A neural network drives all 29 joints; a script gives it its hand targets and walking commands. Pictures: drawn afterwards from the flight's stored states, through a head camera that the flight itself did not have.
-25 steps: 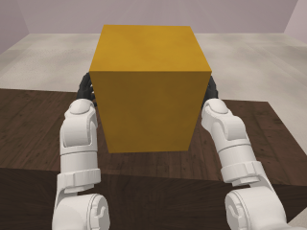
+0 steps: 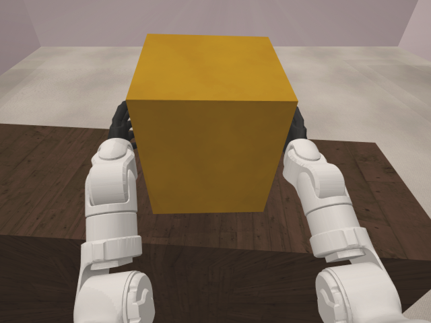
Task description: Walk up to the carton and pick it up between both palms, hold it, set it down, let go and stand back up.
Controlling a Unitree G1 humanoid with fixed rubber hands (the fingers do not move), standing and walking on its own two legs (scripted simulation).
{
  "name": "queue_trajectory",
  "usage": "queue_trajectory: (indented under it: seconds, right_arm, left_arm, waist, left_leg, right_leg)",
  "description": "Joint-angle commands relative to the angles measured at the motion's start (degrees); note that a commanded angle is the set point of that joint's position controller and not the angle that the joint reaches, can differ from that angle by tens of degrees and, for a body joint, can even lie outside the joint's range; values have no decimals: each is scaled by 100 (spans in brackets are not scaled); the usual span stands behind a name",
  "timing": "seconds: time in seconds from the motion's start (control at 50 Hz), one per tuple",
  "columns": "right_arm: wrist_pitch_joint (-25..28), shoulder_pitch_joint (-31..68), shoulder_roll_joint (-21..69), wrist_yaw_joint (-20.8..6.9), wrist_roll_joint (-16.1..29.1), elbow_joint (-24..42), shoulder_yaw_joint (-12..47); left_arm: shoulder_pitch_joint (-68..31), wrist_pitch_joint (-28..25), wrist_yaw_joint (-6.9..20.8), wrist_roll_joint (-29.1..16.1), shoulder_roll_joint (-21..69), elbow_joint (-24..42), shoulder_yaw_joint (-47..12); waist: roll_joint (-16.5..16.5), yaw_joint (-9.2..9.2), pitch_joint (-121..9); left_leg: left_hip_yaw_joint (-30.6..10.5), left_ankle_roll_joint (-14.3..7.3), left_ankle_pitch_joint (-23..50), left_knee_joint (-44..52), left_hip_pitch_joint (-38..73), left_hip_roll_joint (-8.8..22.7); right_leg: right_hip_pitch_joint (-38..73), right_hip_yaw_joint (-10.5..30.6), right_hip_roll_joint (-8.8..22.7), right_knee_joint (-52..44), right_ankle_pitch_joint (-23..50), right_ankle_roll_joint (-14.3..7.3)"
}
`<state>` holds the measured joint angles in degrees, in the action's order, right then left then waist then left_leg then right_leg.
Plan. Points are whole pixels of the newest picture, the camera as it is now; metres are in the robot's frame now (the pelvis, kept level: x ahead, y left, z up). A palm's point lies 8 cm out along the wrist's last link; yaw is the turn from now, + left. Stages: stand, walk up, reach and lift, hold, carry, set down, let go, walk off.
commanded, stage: hold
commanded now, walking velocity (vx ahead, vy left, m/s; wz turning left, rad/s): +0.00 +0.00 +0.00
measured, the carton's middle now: (208, 128) +0.40 -0.01 +0.22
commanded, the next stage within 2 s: set down in 0.96 s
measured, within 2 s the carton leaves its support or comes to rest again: neither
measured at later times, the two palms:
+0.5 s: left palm (121, 143) +0.37 +0.14 +0.22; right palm (294, 144) +0.35 -0.16 +0.21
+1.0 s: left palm (121, 144) +0.37 +0.14 +0.21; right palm (293, 145) +0.35 -0.16 +0.21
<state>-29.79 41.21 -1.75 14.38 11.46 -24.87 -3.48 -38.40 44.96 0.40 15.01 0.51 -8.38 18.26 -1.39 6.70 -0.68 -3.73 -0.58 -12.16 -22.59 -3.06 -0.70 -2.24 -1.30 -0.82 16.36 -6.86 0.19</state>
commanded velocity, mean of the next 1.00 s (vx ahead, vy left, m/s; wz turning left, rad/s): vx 0.00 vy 0.00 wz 0.00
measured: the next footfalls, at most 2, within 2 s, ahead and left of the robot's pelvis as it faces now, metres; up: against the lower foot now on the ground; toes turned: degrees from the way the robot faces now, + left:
none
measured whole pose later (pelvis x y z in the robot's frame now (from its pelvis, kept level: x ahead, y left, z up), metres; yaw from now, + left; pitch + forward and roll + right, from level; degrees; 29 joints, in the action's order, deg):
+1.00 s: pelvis +0.00 +0.00 +0.00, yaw +0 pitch -7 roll -1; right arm -27.6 41.3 -1.0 14.5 10.6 -26.7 -4.1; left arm -39.5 43.1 1.1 15.4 -0.1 -11.1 18.6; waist -1.8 6.7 -0.5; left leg -3.8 -0.4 -11.6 -22.4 -3.4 -0.7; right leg -2.6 -1.6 -0.8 16.6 -6.7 0.0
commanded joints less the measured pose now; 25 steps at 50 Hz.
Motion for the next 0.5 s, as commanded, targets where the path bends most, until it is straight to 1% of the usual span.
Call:
queue_trajectory:
  seconds: [0.0, 0.1, 0.2, 0.34, 0.48]
  right_arm:
    - [520, 5124, 3242, -802, 740, 2034, 2243]
    - [603, 5226, 3270, -841, 687, 2000, 2236]
    - [664, 5350, 3330, -860, 632, 1932, 2208]
    - [705, 5435, 3401, -858, 551, 1768, 2130]
    - [719, 5435, 3435, -835, 538, 1686, 2105]
  left_arm:
    - [-4737, -480, 927, -1023, 3031, 816, -3067]
    - [-4770, -503, 913, -994, 3036, 736, -3034]
    - [-4845, -536, 888, -1011, 3066, 609, -3022]
    - [-4937, -580, 889, -1025, 3080, 421, -2969]
    - [-4970, -615, 915, -1017, 3057, 345, -2918]
  waist:
    - [430, 75, -2795]
    - [410, 5, -2762]
    - [384, -20, -2762]
    - [366, 9, -2761]
    - [372, 48, -2781]
  left_leg:
    - [246, 337, 1808, 301, 276, -202]
    - [265, 278, 1646, 351, 225, -184]
    - [287, 228, 1450, 389, 172, -177]
    - [302, 190, 1222, 434, 88, -184]
    - [295, 191, 1220, 428, 64, -207]
  right_leg:
    - [1230, -151, -292, 32, 1236, 142]
    - [1166, -169, -293, 4, 977, 118]
    - [1097, -165, -285, -13, 793, 109]
    - [1087, -155, -260, -18, 684, 116]
    - [1155, -158, -244, -1, 784, 140]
